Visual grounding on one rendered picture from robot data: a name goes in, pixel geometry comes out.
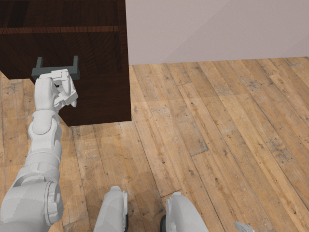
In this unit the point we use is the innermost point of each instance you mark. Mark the cabinet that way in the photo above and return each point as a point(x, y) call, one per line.
point(101, 98)

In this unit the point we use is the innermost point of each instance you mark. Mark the left robot hand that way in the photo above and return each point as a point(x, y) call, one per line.
point(46, 92)

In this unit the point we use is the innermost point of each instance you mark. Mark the right robot hand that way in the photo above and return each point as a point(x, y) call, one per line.
point(242, 227)

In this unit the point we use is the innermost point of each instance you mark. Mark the robot right thigh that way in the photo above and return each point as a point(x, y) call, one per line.
point(182, 212)

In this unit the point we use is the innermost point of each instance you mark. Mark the robot left upper arm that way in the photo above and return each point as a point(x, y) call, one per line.
point(32, 208)

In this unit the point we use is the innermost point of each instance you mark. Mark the robot left forearm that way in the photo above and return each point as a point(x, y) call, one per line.
point(44, 156)

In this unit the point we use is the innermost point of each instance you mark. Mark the handle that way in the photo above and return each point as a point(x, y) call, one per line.
point(73, 70)

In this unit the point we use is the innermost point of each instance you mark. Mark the robot right shin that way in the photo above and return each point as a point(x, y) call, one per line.
point(171, 227)

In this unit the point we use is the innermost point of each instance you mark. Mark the drawer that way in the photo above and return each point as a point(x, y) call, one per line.
point(57, 31)

